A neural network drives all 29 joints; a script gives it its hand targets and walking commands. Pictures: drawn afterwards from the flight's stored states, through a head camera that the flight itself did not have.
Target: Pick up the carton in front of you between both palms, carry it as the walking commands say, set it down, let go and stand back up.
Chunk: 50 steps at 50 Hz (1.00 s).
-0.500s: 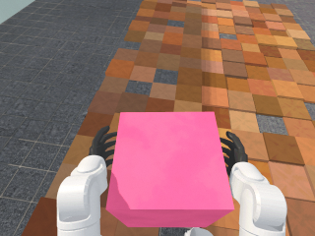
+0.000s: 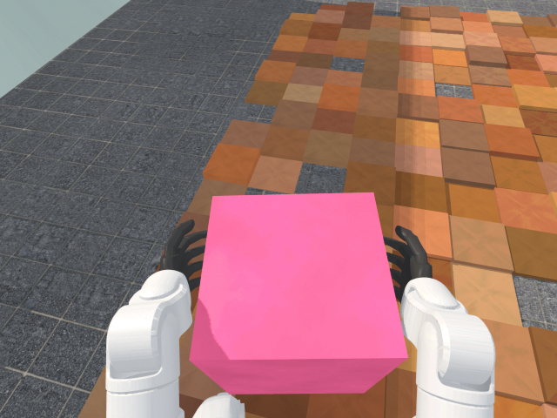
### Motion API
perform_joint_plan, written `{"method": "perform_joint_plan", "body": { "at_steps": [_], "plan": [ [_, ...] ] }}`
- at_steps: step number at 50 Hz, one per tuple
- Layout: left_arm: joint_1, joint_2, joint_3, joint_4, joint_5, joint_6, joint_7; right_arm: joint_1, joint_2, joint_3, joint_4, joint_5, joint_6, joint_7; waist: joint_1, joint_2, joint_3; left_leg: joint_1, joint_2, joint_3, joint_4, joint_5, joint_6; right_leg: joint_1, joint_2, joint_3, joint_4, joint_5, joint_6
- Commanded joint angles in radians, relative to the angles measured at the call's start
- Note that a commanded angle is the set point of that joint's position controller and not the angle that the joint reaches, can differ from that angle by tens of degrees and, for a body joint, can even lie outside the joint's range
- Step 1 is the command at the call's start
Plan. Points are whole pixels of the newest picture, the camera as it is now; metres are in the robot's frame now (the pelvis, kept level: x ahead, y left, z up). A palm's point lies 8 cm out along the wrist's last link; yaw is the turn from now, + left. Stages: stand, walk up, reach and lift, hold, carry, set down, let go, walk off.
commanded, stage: carry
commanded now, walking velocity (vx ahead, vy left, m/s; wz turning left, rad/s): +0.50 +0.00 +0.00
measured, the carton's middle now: (294, 302) +0.27 +0.00 +0.01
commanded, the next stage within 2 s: none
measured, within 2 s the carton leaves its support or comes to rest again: neither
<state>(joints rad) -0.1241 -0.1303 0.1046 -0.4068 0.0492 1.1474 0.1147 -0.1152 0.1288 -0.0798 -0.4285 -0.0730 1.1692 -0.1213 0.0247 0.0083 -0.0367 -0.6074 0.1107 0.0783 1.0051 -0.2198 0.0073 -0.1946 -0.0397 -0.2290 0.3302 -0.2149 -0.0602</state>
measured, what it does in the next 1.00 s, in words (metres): walks ahead: left foot, then right foot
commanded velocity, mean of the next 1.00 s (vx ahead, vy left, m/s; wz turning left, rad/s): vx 0.50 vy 0.00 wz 0.00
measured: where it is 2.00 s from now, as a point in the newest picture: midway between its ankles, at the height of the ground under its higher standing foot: (306, 162)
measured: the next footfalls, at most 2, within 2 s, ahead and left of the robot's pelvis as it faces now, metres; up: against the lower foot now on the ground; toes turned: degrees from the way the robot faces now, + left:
left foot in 0.22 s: +0.35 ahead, +0.11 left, +0.00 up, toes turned +8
right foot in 0.68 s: +0.66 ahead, -0.05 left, +0.01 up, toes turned -7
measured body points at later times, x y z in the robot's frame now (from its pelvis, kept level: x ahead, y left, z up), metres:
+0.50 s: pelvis +0.33 +0.05 -0.02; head +0.41 +0.06 +0.43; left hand +0.75 +0.19 +0.11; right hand +0.73 -0.12 +0.12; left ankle +0.31 +0.10 -0.75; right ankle +0.35 -0.08 -0.66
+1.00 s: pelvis +0.70 +0.03 -0.01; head +0.79 +0.02 +0.44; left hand +1.06 +0.20 +0.09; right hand +1.07 -0.10 +0.08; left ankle +0.82 +0.14 -0.70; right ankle +0.62 -0.05 -0.75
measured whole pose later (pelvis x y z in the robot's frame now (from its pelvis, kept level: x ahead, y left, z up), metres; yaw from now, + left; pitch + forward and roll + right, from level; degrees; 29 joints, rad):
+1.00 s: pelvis +0.70 +0.03 -0.01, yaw -1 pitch +6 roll +1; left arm -0.52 -0.09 0.25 -0.19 -0.03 1.07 0.15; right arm -0.45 0.16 -0.24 -0.29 -0.08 1.09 -0.15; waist 0.11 -0.02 0.07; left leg -0.68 0.00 0.08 0.78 -0.36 0.03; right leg -0.17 0.00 -0.09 0.41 -0.56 -0.08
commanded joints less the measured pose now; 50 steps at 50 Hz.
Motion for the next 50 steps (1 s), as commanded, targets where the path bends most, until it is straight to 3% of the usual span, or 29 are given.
{"method": "perform_joint_plan", "body": {
  "at_steps": [1, 5, 7, 9, 10, 11, 12, 13, 14, 15, 16, 17, 20, 25, 31, 33, 34, 35, 36, 37, 38, 39, 40, 41, 43, 45, 48, 49, 50],
  "plan": [
    [-0.486, -0.766, -0.703, -0.056, -0.325, -0.006, -0.165, -0.511, 0.784, 0.693, -0.048, 0.295, -0.028, 0.135, -0.003, -0.136, -0.215, -0.066, -0.002, 0.045, -0.192, 0.077, -0.016, 0.241, -0.215, 0.157, -0.150, 0.228, -0.084],
    [-0.639, -0.638, -0.650, -0.025, -0.319, 0.006, -0.119, -0.692, 0.672, 0.661, -0.029, 0.321, -0.015, 0.099, 0.020, -0.161, -0.174, 0.005, -0.052, 0.112, -0.391, 0.168, 0.013, 0.248, -0.182, 0.094, -0.115, 0.328, -0.078],
    [-0.733, -0.576, -0.615, 0.011, -0.315, 0.018, -0.084, -0.787, 0.605, 0.623, 0.004, 0.330, -0.002, 0.074, 0.013, -0.182, -0.169, 0.039, -0.055, 0.098, -0.426, 0.209, 0.043, 0.265, -0.187, 0.082, -0.071, 0.359, -0.074],
    [-0.824, -0.531, -0.574, 0.055, -0.313, 0.033, -0.048, -0.861, 0.540, 0.563, 0.053, 0.337, 0.012, 0.046, -0.024, -0.173, -0.206, 0.167, -0.087, 0.113, -0.446, 0.170, 0.068, 0.256, -0.188, 0.056, 0.051, 0.526, -0.054],
    [-0.877, -0.515, -0.552, 0.079, -0.313, 0.042, -0.031, -0.884, 0.513, 0.530, 0.092, 0.337, 0.018, 0.034, -0.066, -0.134, -0.256, 0.322, -0.128, 0.154, -0.490, 0.150, 0.069, 0.221, -0.153, 0.005, 0.212, 0.569, -0.029],
    [-0.926, -0.500, -0.529, 0.102, -0.310, 0.050, -0.016, -0.907, 0.479, 0.491, 0.130, 0.336, 0.023, 0.022, -0.108, -0.044, -0.338, 0.533, -0.147, 0.161, -0.506, 0.097, 0.058, 0.136, -0.092, -0.017, 0.448, 0.480, -0.007],
    [-0.974, -0.480, -0.498, 0.129, -0.307, 0.059, 0.000, -0.928, 0.456, 0.454, 0.154, 0.339, 0.032, 0.011, -0.117, 0.128, -0.391, 0.664, 0.065, -0.149, -0.518, -0.002, 0.055, -0.034, -0.048, 0.025, 0.708, 0.169, 0.012],
    [-0.991, -0.489, -0.470, 0.159, -0.296, 0.067, 0.015, -1.009, 0.429, 0.426, 0.185, 0.341, 0.033, -0.001, -0.082, 0.356, -0.459, 0.874, 0.275, -0.622, -0.670, -0.075, 0.196, -0.385, 0.105, 0.129, 0.954, -0.297, 0.038],
    [-1.064, -0.481, -0.445, 0.163, -0.293, 0.070, 0.027, -1.069, 0.467, 0.423, 0.195, 0.367, 0.034, -0.006, -0.085, 0.325, -0.471, 0.873, 0.274, -0.644, -0.699, -0.068, 0.245, -0.460, 0.069, 0.233, 1.092, -0.286, 0.006],
    [-1.145, -0.512, -0.436, 0.162, -0.301, 0.070, 0.032, -1.145, 0.500, 0.414, 0.182, 0.384, 0.031, -0.007, -0.092, 0.256, -0.446, 0.830, 0.241, -0.540, -0.654, 0.065, 0.242, -0.508, 0.032, 0.247, 1.135, -0.250, -0.015],
    [-1.203, -0.548, -0.424, 0.178, -0.310, 0.067, 0.034, -1.222, 0.537, 0.414, 0.179, 0.405, 0.029, -0.002, -0.086, 0.118, -0.430, 0.790, 0.217, -0.444, -0.613, 0.184, 0.221, -0.528, 0.004, 0.252, 1.114, -0.210, -0.021],
    [-1.233, -0.580, -0.413, 0.207, -0.312, 0.065, 0.032, -1.289, 0.578, 0.416, 0.183, 0.421, 0.027, 0.004, -0.071, 0.060, -0.432, 0.741, 0.199, -0.358, -0.600, 0.272, 0.208, -0.520, -0.021, 0.256, 1.061, -0.167, -0.020],
    [-1.292, -0.660, -0.401, 0.293, -0.298, 0.061, 0.016, -1.373, 0.665, 0.402, 0.256, 0.414, 0.024, 0.022, -0.058, 0.070, -0.475, 0.745, 0.177, -0.256, -0.599, 0.355, 0.208, -0.532, -0.029, 0.227, 0.974, -0.127, -0.007],
    [-1.281, -0.774, -0.389, 0.443, -0.256, 0.055, -0.020, -1.340, 0.760, 0.363, 0.397, 0.342, 0.025, 0.052, -0.093, 0.087, -0.444, 0.855, 0.134, -0.154, -0.570, 0.562, 0.213, -0.691, -0.020, 0.161, 0.761, -0.069, 0.010],
    [-1.184, -0.927, -0.425, 0.461, -0.228, 0.028, -0.064, -1.258, 0.914, 0.415, 0.397, 0.315, -0.006, 0.101, -0.113, 0.136, -0.350, 0.901, 0.061, -0.026, -0.555, 0.871, 0.146, -0.525, 0.065, 0.030, 0.291, 0.158, 0.004],
    [-1.141, -0.939, -0.454, 0.421, -0.231, 0.013, -0.074, -1.224, 0.926, 0.453, 0.356, 0.317, -0.022, 0.108, -0.076, 0.166, -0.371, 0.847, 0.054, 0.016, -0.467, 1.036, 0.094, -0.290, 0.119, -0.011, 0.149, 0.221, -0.014],
    [-1.121, -0.938, -0.471, 0.396, -0.233, 0.003, -0.078, -1.213, 0.928, 0.474, 0.332, 0.318, -0.031, 0.109, -0.028, 0.165, -0.419, 0.783, 0.058, 0.049, -0.340, 1.023, 0.061, -0.086, 0.114, -0.005, 0.075, 0.285, -0.019],
    [-1.131, -0.937, -0.493, 0.363, -0.228, -0.012, -0.079, -1.217, 0.938, 0.502, 0.300, 0.328, -0.037, 0.112, 0.021, 0.053, -0.507, 0.597, 0.011, 0.076, -0.139, 0.881, 0.022, 0.228, 0.069, 0.030, 0.091, 0.396, -0.056],
    [-1.084, -0.933, -0.509, 0.355, -0.228, -0.027, -0.077, -1.227, 0.948, 0.527, 0.252, 0.339, -0.043, 0.115, 0.089, -0.128, -0.607, 0.253, -0.051, 0.018, 0.129, 0.423, -0.019, 0.600, -0.118, 0.282, 0.159, 0.575, -0.176],
    [-1.026, -0.931, -0.523, 0.337, -0.244, -0.039, -0.076, -1.195, 0.946, 0.551, 0.220, 0.347, -0.043, 0.117, 0.110, -0.357, -0.647, -0.042, -0.182, -0.019, 0.387, -0.281, -0.040, 0.777, -0.257, 0.557, 0.181, 0.761, -0.269],
    [-0.998, -0.932, -0.545, 0.274, -0.262, -0.039, -0.078, -1.166, 0.933, 0.555, 0.215, 0.342, -0.054, 0.109, 0.113, -0.225, -0.653, -0.178, -0.156, -0.148, 0.477, -0.318, -0.006, 0.821, -0.257, 0.558, 0.209, 0.677, -0.259],
    [-1.025, -0.939, -0.581, 0.212, -0.293, -0.046, -0.081, -1.116, 0.925, 0.540, 0.202, 0.328, -0.064, 0.100, 0.134, -0.135, -0.628, -0.277, -0.149, -0.157, 0.497, -0.302, 0.011, 0.799, -0.268, 0.587, 0.168, 0.548, -0.252],
    [-1.064, -0.950, -0.613, 0.154, -0.327, -0.054, -0.085, -1.082, 0.903, 0.525, 0.188, 0.300, -0.074, 0.089, 0.119, -0.063, -0.591, -0.317, -0.120, -0.151, 0.468, -0.287, 0.030, 0.757, -0.258, 0.562, 0.160, 0.461, -0.216],
    [-1.089, -0.952, -0.647, 0.105, -0.365, -0.063, -0.091, -1.035, 0.873, 0.510, 0.176, 0.272, -0.084, 0.079, 0.100, -0.046, -0.567, -0.325, -0.105, -0.138, 0.409, -0.265, 0.036, 0.709, -0.237, 0.540, 0.149, 0.385, -0.188],
    [-1.112, -0.933, -0.695, 0.041, -0.422, -0.076, -0.103, -0.966, 0.808, 0.494, 0.143, 0.223, -0.102, 0.061, 0.078, -0.044, -0.548, -0.267, -0.088, -0.097, 0.291, -0.242, 0.024, 0.597, -0.228, 0.494, 0.115, 0.275, -0.166],
    [-1.112, -0.887, -0.715, 0.029, -0.453, -0.078, -0.113, -0.955, 0.746, 0.493, 0.114, 0.199, -0.109, 0.047, 0.071, -0.088, -0.497, -0.208, -0.095, -0.046, 0.150, -0.264, 0.017, 0.472, -0.211, 0.445, 0.075, 0.234, -0.177],
    [-1.043, -0.816, -0.690, 0.111, -0.443, -0.061, -0.121, -0.918, 0.677, 0.496, 0.139, 0.177, -0.091, 0.038, 0.049, -0.153, -0.391, 0.080, -0.154, 0.081, -0.272, -0.204, 0.012, 0.200, -0.130, 0.292, -0.009, 0.191, -0.136],
    [-1.014, -0.800, -0.678, 0.154, -0.433, -0.053, -0.122, -0.903, 0.672, 0.500, 0.161, 0.174, -0.081, 0.040, 0.019, -0.174, -0.381, 0.215, -0.189, 0.147, -0.349, -0.104, 0.015, 0.139, -0.128, 0.262, 0.003, 0.272, -0.120],
    [-0.990, -0.792, -0.667, 0.188, -0.418, -0.045, -0.122, -0.885, 0.677, 0.504, 0.188, 0.178, -0.073, 0.045, -0.046, -0.153, -0.410, 0.409, -0.213, 0.187, -0.402, 0.023, 0.023, 0.072, -0.122, 0.194, 0.097, 0.419, -0.090]
  ]
}}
